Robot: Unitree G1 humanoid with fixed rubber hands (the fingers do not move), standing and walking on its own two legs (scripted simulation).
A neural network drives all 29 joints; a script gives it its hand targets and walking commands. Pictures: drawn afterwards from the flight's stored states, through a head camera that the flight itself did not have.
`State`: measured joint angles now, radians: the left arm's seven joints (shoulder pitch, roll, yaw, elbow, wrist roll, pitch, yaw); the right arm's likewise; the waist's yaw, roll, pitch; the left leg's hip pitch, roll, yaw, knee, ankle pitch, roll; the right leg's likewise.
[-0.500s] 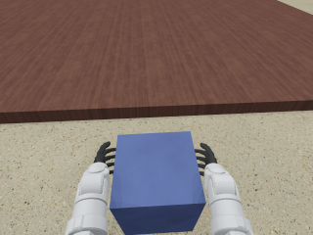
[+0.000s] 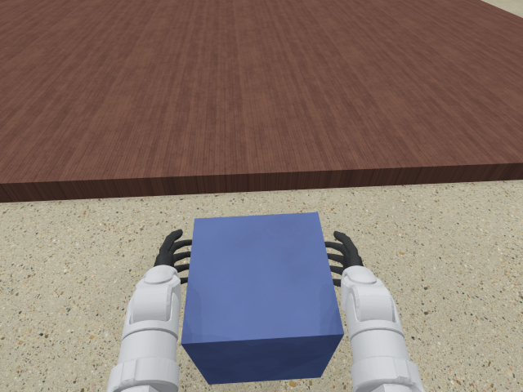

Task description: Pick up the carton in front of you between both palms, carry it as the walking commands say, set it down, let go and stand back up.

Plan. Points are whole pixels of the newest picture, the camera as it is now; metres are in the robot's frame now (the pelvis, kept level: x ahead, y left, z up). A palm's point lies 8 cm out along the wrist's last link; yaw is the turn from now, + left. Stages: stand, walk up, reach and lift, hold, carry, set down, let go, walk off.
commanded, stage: reach and lift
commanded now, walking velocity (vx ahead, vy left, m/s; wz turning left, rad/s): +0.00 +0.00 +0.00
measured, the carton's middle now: (260, 302) +0.29 +0.00 -0.05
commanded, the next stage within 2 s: hold in 0.30 s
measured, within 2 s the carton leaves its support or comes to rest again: neither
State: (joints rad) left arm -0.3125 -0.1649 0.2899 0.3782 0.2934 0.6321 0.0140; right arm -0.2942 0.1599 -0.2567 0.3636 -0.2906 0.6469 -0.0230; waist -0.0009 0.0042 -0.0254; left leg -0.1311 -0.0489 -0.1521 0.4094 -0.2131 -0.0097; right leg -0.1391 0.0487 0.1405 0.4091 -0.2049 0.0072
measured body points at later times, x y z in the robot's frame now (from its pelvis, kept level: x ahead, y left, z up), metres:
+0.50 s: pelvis +0.00 +0.00 +0.00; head -0.05 +0.00 +0.45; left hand +0.30 +0.16 +0.05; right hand +0.30 -0.15 +0.04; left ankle +0.01 +0.13 -0.74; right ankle +0.01 -0.13 -0.74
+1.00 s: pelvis +0.02 +0.01 -0.01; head -0.02 +0.02 +0.44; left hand +0.32 +0.17 +0.07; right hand +0.33 -0.13 +0.07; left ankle +0.01 +0.13 -0.74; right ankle +0.01 -0.13 -0.74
